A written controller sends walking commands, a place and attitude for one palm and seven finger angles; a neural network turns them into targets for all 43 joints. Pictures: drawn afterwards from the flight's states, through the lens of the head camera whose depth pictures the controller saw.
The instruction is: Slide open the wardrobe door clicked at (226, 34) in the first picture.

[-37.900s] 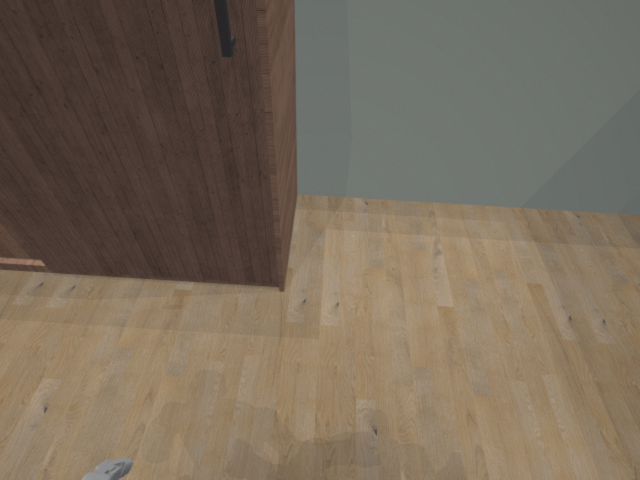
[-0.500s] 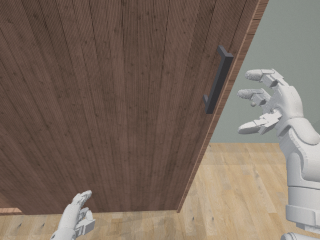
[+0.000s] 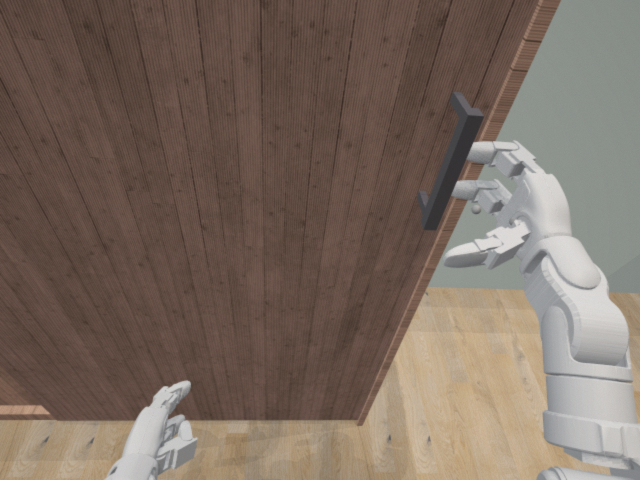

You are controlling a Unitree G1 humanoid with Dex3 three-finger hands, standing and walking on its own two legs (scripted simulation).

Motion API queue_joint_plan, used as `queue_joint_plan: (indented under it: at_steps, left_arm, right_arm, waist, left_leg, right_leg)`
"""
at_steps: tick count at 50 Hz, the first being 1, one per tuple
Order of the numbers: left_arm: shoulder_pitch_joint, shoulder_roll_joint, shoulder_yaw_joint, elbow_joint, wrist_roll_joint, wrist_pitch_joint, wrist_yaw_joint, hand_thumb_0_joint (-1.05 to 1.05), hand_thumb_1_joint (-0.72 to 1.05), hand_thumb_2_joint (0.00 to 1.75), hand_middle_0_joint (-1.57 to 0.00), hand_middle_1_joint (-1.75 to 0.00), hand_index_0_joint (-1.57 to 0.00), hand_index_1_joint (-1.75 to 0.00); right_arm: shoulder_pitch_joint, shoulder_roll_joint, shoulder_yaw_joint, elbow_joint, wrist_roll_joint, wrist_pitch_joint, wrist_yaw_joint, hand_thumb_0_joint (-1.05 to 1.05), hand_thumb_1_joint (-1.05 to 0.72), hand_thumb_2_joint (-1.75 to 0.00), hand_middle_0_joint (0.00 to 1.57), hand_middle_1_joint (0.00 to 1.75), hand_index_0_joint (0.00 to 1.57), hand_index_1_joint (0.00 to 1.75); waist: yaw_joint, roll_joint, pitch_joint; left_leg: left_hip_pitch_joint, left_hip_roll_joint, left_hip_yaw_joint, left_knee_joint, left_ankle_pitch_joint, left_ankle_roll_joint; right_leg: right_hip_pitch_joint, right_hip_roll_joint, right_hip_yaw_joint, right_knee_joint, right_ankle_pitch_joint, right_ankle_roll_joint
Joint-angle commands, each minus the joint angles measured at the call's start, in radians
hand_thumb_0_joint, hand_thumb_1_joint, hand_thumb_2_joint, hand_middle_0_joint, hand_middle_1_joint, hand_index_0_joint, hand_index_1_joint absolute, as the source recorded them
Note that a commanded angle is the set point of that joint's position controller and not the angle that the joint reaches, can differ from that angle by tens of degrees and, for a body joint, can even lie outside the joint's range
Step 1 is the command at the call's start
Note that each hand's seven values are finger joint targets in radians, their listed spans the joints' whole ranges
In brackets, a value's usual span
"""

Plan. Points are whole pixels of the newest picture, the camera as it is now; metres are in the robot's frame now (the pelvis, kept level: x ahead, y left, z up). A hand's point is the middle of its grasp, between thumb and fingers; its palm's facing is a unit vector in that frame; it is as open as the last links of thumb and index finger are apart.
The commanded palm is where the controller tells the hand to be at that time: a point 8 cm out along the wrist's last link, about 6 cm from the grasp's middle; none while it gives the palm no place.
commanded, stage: feel for the door with the fingertips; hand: right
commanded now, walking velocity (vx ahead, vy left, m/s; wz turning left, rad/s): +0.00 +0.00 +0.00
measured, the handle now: (443, 165) +0.44 -0.11 +0.22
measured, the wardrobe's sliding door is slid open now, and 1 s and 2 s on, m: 0.00 0.00 0.00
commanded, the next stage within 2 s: slide the fingers in behind the handle in 0.64 s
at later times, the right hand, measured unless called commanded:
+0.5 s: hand (461, 192) +0.39 -0.13 +0.21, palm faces -0.05 +1.00 -0.04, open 14.0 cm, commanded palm +0.37 -0.19 +0.22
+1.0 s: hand (470, 193) +0.39 -0.14 +0.21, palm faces -0.04 +1.00 -0.03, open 13.9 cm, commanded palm +0.36 -0.19 +0.22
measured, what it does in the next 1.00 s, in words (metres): stands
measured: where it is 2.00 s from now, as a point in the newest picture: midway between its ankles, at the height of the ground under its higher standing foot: outside the picture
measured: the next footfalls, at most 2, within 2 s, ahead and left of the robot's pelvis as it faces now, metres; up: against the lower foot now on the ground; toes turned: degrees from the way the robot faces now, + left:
none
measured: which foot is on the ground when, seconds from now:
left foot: down 0.00-1.00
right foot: down 0.00-1.00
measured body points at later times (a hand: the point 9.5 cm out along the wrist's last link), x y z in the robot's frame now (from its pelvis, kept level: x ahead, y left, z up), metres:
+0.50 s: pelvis +0.00 +0.00 +0.00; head +0.00 +0.03 +0.45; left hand +0.18 +0.23 -0.10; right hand +0.39 -0.18 +0.22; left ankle -0.02 +0.10 -0.74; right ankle -0.03 -0.11 -0.74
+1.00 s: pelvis +0.01 +0.00 +0.00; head -0.01 +0.03 +0.45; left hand +0.17 +0.24 -0.10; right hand +0.39 -0.19 +0.22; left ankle -0.02 +0.10 -0.74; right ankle -0.03 -0.11 -0.74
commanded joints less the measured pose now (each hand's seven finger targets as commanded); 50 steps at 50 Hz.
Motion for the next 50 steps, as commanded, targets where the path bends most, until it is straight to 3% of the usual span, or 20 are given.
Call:
queue_joint_plan:
  at_steps: [1,5,9,10,12,13,15,16,18,20,27,34,38,40,41,42,46,50]
  left_arm:
    - [-0.159,0.098,0.035,-0.158,-0.003,-0.041,0.004,0.0,0.9,0.9,-0.2,-0.3,-0.2,-0.3]
    - [-0.152,0.099,0.037,-0.151,-0.001,-0.036,0.006,0.0,0.9,0.9,-0.2,-0.3,-0.2,-0.3]
    - [-0.149,0.096,0.038,-0.154,-0.002,-0.036,0.009,0.0,0.9,0.9,-0.2,-0.3,-0.2,-0.3]
    - [-0.145,0.098,0.037,-0.146,-0.001,-0.034,0.008,0.0,0.9,0.9,-0.2,-0.3,-0.2,-0.3]
    - [-0.142,0.101,0.04,-0.147,-0.002,-0.032,0.008,0.0,0.9,0.9,-0.2,-0.3,-0.2,-0.3]
    - [-0.14,0.1,0.039,-0.147,-0.001,-0.031,0.009,0.0,0.9,0.9,-0.2,-0.3,-0.2,-0.3]
    - [-0.136,0.103,0.041,-0.14,-0.002,-0.027,0.008,0.0,0.9,0.9,-0.2,-0.3,-0.2,-0.3]
    - [-0.137,0.1,0.04,-0.142,-0.004,-0.026,0.008,0.0,0.9,0.9,-0.2,-0.3,-0.2,-0.3]
    - [-0.128,0.102,0.043,-0.14,0.0,-0.029,0.008,0.0,0.9,0.9,-0.2,-0.3,-0.2,-0.3]
    - [-0.122,0.105,0.044,-0.137,0.0,-0.025,0.009,0.0,0.9,0.9,-0.2,-0.3,-0.2,-0.3]
    - [-0.105,0.106,0.049,-0.14,0.0,-0.023,0.007,0.0,0.9,0.9,-0.2,-0.3,-0.2,-0.3]
    - [-0.094,0.106,0.052,-0.131,-0.002,-0.024,0.009,0.0,0.9,0.9,-0.2,-0.3,-0.2,-0.3]
    - [-0.089,0.108,0.054,-0.123,-0.001,-0.024,0.009,0.0,0.9,0.9,-0.2,-0.3,-0.2,-0.3]
    - [-0.089,0.114,0.055,-0.127,0.0,-0.02,0.009,0.0,0.9,0.9,-0.2,-0.3,-0.2,-0.3]
    - [-0.092,0.108,0.052,-0.133,0.001,-0.024,0.007,0.0,0.9,0.9,-0.2,-0.3,-0.2,-0.3]
    - [-0.094,0.107,0.053,-0.136,0.001,-0.024,0.008,0.0,0.9,0.9,-0.2,-0.3,-0.2,-0.3]
    - [-0.102,0.109,0.051,-0.152,0.001,-0.016,0.005,0.0,0.9,0.9,-0.2,-0.3,-0.2,-0.3]
    - [-0.117,0.106,0.049,-0.159,-0.006,-0.016,0.006,0.0,0.9,0.9,-0.2,-0.3,-0.2,-0.3]
  right_arm:
    - [-0.427,-0.177,-0.068,-0.201,0.002,-0.061,-0.025,0.0,0.5,-0.3,0.3,1.2,0.3,1.2]
    - [-0.47,-0.175,-0.055,-0.178,-0.015,-0.059,-0.037,0.0,0.5,-0.3,0.3,1.2,0.3,1.2]
    - [-0.479,-0.162,-0.052,-0.172,-0.004,-0.074,-0.025,0.0,0.5,-0.3,0.3,1.2,0.3,1.2]
    - [-0.466,-0.145,-0.033,-0.145,-0.004,-0.076,-0.02,0.0,0.5,-0.3,0.3,1.2,0.3,1.2]
    - [-0.474,-0.184,-0.07,-0.136,-0.004,-0.076,-0.024,0.0,0.5,-0.3,0.3,1.2,0.3,1.2]
    - [-0.492,-0.162,-0.051,-0.13,-0.005,-0.076,-0.023,0.0,0.5,-0.3,0.3,1.2,0.3,1.2]
    - [-0.486,-0.177,-0.058,-0.094,-0.013,-0.075,-0.029,0.0,0.5,-0.3,0.3,1.2,0.3,1.2]
    - [-0.521,-0.155,-0.038,-0.104,-0.011,-0.077,-0.031,0.0,0.5,-0.3,0.3,1.2,0.3,1.2]
    - [-0.544,-0.163,-0.049,-0.092,-0.013,-0.082,-0.037,0.0,0.5,-0.3,0.3,1.2,0.3,1.2]
    - [-0.538,-0.181,-0.058,-0.078,-0.019,-0.09,-0.04,0.0,0.5,-0.3,0.3,1.2,0.3,1.2]
    - [-0.541,-0.2,-0.082,-0.052,-0.019,-0.116,-0.036,0.0,0.5,-0.3,0.3,1.2,0.3,1.2]
    - [-0.603,-0.148,-0.032,-0.02,-0.024,-0.113,-0.035,0.0,0.5,-0.3,0.3,1.2,0.3,1.2]
    - [-0.613,-0.16,-0.042,-0.008,-0.025,-0.118,-0.039,0.0,0.5,-0.3,0.3,1.2,0.3,1.2]
    - [-0.563,-0.183,-0.06,0.001,-0.029,-0.12,-0.04,0.0,0.5,-0.3,0.3,1.2,0.3,1.2]
    - [-0.601,-0.153,-0.037,-0.038,-0.023,-0.127,-0.037,0.0,0.5,-0.3,0.3,1.2,0.3,1.2]
    - [-0.555,-0.188,-0.076,-0.026,-0.022,-0.125,-0.037,0.0,0.5,-0.3,0.3,1.2,0.3,1.2]
    - [-0.487,-0.223,-0.112,-0.062,-0.015,-0.127,-0.025,0.0,0.5,-0.3,0.3,1.2,0.3,1.2]
    - [-0.492,-0.198,-0.072,-0.104,-0.015,-0.123,-0.011,0.0,0.5,-0.3,0.3,1.2,0.3,1.2]
  waist:
    - [0.002,0.106,-0.227]
    - [0.007,0.054,-0.241]
    - [0.009,0.087,-0.281]
    - [0.013,0.08,-0.258]
    - [0.007,0.095,-0.261]
    - [0.012,0.105,-0.259]
    - [0.01,0.083,-0.238]
    - [0.017,0.074,-0.24]
    - [0.017,0.098,-0.259]
    - [0.013,0.073,-0.265]
    - [0.009,0.09,-0.291]
    - [0.027,0.083,-0.269]
    - [0.027,0.089,-0.268]
    - [0.015,0.098,-0.271]
    - [0.02,0.079,-0.287]
    - [0.01,0.101,-0.289]
    - [-0.004,0.109,-0.299]
    - [0.008,0.067,-0.262]
  left_leg:
    - [0.061,0.008,-0.049,-0.038,0.358,-0.003]
    - [0.055,0.011,-0.054,-0.037,0.342,0.002]
    - [0.081,0.007,-0.051,-0.029,0.398,0.001]
    - [0.064,0.007,-0.048,-0.032,0.393,0.001]
    - [0.076,0.009,-0.05,-0.033,0.396,0.0]
    - [0.074,0.008,-0.048,-0.03,0.4,0.0]
    - [0.058,0.009,-0.049,-0.034,0.378,0.001]
    - [0.049,0.009,-0.049,-0.037,0.361,0.0]
    - [0.059,0.007,-0.051,-0.035,0.384,0.001]
    - [0.067,0.009,-0.051,-0.031,0.391,0.003]
    - [0.099,0.009,-0.053,-0.027,0.446,0.003]
    - [0.063,0.004,-0.049,-0.034,0.417,0.002]
    - [0.058,0.004,-0.05,-0.04,0.399,0.002]
    - [0.073,0.005,-0.049,-0.037,0.397,0.003]
    - [0.076,0.007,-0.05,-0.035,0.409,0.004]
    - [0.088,0.006,-0.052,-0.036,0.42,0.004]
    - [0.126,0.009,-0.051,-0.031,0.466,0.003]
    - [0.093,0.008,-0.053,-0.04,0.428,0.002]
  right_leg:
    - [0.066,-0.005,0.059,-0.014,0.335,-0.03]
    - [0.083,-0.003,0.059,-0.011,0.335,-0.029]
    - [0.1,-0.003,0.058,-0.007,0.371,-0.03]
    - [0.099,-0.004,0.06,-0.008,0.371,-0.029]
    - [0.085,-0.004,0.058,-0.01,0.366,-0.029]
    - [0.082,-0.003,0.058,-0.011,0.368,-0.03]
    - [0.078,-0.006,0.057,-0.01,0.358,-0.029]
    - [0.081,-0.005,0.059,-0.014,0.346,-0.028]
    - [0.087,-0.004,0.058,-0.01,0.36,-0.032]
    - [0.091,-0.006,0.058,-0.01,0.375,-0.029]
    - [0.091,-0.008,0.053,-0.011,0.412,-0.03]
    - [0.097,-0.007,0.053,-0.01,0.391,-0.031]
    - [0.099,-0.008,0.054,-0.013,0.378,-0.033]
    - [0.092,-0.01,0.056,-0.018,0.383,-0.032]
    - [0.103,-0.007,0.058,-0.019,0.392,-0.032]
    - [0.099,-0.009,0.057,-0.017,0.397,-0.033]
    - [0.084,-0.008,0.05,-0.022,0.421,-0.032]
    - [0.094,-0.01,0.046,-0.02,0.396,-0.031]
